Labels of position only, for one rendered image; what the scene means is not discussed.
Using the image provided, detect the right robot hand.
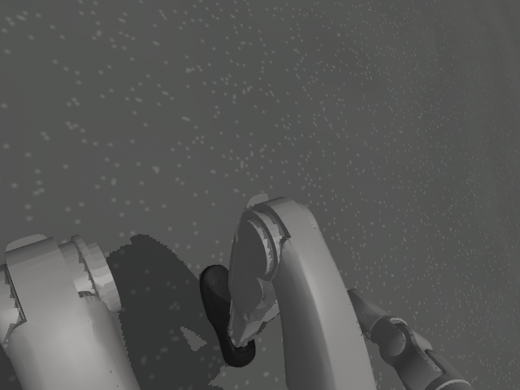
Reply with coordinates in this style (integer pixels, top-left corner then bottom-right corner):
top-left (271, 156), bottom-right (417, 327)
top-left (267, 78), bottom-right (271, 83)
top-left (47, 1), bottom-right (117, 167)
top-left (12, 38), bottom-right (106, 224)
top-left (347, 289), bottom-right (391, 343)

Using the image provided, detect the right robot foot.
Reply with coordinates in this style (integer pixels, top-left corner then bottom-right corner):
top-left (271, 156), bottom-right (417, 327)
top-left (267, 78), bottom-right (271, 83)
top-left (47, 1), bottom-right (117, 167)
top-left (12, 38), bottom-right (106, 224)
top-left (200, 265), bottom-right (256, 367)

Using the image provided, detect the right robot arm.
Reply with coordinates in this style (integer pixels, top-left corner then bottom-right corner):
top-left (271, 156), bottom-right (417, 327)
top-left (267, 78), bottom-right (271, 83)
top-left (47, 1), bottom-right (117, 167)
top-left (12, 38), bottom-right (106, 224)
top-left (370, 315), bottom-right (474, 390)

